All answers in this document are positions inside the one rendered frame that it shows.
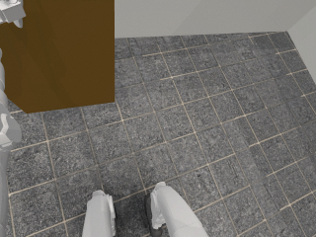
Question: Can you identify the robot left thigh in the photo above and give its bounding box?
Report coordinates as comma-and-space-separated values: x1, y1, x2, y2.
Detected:
82, 194, 116, 237

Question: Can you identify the robot thigh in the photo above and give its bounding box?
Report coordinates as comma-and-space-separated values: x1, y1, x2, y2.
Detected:
82, 194, 116, 237
150, 186, 208, 237

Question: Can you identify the robot left upper arm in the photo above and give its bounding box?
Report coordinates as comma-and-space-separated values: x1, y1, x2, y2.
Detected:
0, 103, 22, 237

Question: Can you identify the robot left hand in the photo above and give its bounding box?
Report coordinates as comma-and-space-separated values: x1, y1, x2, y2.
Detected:
0, 0, 27, 28

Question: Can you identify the cabinet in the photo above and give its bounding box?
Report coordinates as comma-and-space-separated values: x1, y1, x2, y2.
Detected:
0, 0, 116, 114

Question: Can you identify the robot right thigh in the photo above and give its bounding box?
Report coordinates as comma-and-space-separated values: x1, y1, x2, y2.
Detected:
150, 186, 208, 237

